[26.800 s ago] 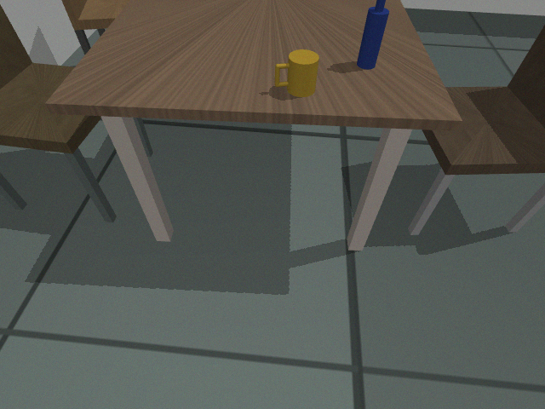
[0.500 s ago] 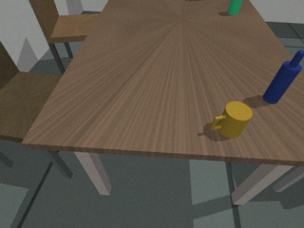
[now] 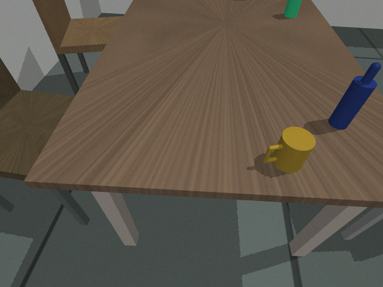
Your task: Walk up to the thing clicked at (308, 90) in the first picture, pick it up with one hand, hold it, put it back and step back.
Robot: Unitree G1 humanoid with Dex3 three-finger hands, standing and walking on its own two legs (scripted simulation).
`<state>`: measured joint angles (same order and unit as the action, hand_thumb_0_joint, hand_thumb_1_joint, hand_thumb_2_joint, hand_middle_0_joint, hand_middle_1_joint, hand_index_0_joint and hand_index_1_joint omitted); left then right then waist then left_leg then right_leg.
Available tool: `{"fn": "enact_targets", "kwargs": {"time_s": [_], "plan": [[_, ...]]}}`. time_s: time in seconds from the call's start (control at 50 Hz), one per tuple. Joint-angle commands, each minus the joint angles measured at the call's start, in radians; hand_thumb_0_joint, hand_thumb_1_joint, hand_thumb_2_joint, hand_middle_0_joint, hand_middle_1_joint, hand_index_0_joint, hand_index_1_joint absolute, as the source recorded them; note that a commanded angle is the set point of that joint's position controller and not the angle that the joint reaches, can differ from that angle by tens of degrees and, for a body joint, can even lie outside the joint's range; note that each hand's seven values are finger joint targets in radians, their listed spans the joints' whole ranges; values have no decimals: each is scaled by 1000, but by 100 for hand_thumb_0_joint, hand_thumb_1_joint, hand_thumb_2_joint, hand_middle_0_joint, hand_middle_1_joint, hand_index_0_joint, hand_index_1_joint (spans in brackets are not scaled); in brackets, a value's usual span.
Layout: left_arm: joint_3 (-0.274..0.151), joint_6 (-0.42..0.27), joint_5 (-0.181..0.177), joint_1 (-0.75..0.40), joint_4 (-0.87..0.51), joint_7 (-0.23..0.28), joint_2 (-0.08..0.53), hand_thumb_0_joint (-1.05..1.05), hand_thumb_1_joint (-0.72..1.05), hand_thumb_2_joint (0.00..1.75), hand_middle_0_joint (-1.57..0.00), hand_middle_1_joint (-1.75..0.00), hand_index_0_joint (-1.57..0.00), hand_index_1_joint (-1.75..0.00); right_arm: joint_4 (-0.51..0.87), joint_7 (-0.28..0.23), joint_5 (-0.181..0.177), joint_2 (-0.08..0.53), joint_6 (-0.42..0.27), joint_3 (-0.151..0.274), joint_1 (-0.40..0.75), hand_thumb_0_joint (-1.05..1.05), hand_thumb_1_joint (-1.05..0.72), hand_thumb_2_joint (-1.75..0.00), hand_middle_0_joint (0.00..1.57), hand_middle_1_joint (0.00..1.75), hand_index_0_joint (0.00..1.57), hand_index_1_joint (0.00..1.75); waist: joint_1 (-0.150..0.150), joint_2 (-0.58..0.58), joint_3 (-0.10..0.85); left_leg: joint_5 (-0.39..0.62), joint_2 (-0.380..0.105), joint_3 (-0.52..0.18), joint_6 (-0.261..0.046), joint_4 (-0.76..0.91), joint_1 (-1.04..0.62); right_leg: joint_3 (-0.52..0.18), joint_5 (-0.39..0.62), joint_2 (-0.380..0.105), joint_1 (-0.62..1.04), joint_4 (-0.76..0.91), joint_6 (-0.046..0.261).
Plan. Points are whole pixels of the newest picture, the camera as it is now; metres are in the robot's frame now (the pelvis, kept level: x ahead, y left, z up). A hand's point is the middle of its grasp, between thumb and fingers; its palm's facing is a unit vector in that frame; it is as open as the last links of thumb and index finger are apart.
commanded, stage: stand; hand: right
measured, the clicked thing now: (286, 151) +0.42 -0.23 +0.02
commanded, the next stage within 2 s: step back in 1.88 s
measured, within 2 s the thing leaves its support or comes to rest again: neither
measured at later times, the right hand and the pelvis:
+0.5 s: hand out of the picture +0.07 -0.25 -0.16, palm faces -0.06 +0.94 -0.33, open 7.4 cm; pelvis +0.01 +0.00 +0.00, yaw +0 degrees
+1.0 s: hand out of the picture +0.07 -0.25 -0.16, palm faces -0.06 +0.94 -0.33, open 7.4 cm; pelvis +0.01 +0.00 +0.00, yaw +0 degrees
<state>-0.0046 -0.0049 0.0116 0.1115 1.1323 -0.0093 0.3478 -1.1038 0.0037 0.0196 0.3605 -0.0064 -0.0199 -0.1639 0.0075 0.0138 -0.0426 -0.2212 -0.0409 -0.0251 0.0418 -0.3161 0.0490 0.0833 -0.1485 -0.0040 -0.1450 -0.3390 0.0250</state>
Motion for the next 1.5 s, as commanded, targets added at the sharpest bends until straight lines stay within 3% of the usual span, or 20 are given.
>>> {"fn": "enact_targets", "kwargs": {"time_s": [0.0,0.18,0.36,0.56,0.76,0.84,1.0,1.48], "plan": [[-46,-24,-2,-41,-59,10,218,0,90,90,-20,-30,-20,-30,56,-19,-2,207,-19,42,26,0,-90,-90,20,30,20,30,0,-7,44,101,-91,-67,-56,66,100,-134,86,-133,81,57,2],[-43,-24,-4,-43,-58,12,221,0,90,90,-20,-30,-20,-30,56,-19,-5,211,-21,43,40,0,-90,-90,20,30,20,30,0,-15,63,137,-94,-66,-54,61,73,-129,113,-136,83,48,1],[-43,-25,-4,-37,-55,13,223,0,90,90,-20,-30,-20,-30,51,-17,-5,206,-16,44,44,0,-90,-90,20,30,20,30,3,-18,37,90,-87,-64,-54,62,87,-132,71,-133,67,65,-1],[-43,-26,-3,-37,-57,14,218,0,90,90,-20,-30,-20,-30,56,-19,-6,207,-18,43,48,0,-90,-90,20,30,20,30,-1,-6,70,168,-97,-61,-55,57,61,-125,176,-137,93,40,0],[-44,-26,-3,-41,-57,15,219,0,90,90,-20,-30,-20,-30,55,-20,-5,204,-17,43,48,0,-90,-90,20,30,20,30,-2,-12,59,149,-97,-61,-56,60,69,-129,162,-138,87,43,2],[-46,-25,-3,-43,-55,15,221,0,90,90,-20,-30,-20,-30,55,-18,-4,205,-15,44,42,0,-90,-90,20,30,20,30,-3,-18,34,109,-91,-58,-56,67,82,-127,96,-132,70,57,-2],[-44,-27,-5,-43,-55,13,213,0,90,90,-20,-30,-20,-30,53,-19,-5,205,-19,43,39,0,-90,-90,20,30,20,30,0,-6,56,162,-95,-61,-54,66,67,-127,166,-137,93,42,0],[-44,-28,-2,-37,-56,17,219,0,90,90,-20,-30,-20,-30,54,-19,-5,203,-16,48,54,0,-90,-90,20,30,20,30,-2,-18,53,146,-95,-57,-56,63,62,-125,157,-137,81,48,-1]]}}
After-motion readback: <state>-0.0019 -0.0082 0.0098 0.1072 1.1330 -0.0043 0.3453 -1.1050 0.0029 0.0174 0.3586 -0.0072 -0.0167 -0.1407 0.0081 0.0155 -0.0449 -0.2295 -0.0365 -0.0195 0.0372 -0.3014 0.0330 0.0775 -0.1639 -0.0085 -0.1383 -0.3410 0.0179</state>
